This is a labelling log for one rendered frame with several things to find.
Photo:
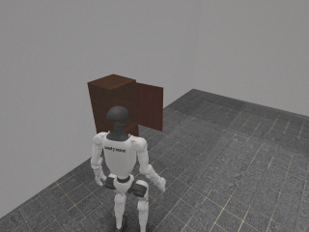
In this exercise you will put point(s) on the left robot forearm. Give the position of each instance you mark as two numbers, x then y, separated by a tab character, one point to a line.
97	170

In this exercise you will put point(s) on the robot shin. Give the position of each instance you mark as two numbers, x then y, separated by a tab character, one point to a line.
119	211
143	217

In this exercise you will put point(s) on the right robot forearm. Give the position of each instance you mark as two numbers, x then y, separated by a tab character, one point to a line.
153	176

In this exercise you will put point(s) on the left robot hand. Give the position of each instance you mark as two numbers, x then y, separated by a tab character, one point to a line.
97	179

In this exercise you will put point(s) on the robot right shin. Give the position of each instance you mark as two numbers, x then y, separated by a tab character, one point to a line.
143	217

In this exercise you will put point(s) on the left robot upper arm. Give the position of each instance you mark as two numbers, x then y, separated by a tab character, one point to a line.
97	149

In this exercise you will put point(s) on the cupboard door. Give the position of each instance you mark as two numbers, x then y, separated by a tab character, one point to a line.
149	105

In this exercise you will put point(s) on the robot left shin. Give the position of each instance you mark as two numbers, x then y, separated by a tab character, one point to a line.
119	211

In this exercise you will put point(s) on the right robot upper arm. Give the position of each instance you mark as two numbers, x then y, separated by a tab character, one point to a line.
140	145

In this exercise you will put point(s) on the right robot hand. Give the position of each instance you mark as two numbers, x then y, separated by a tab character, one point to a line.
162	185

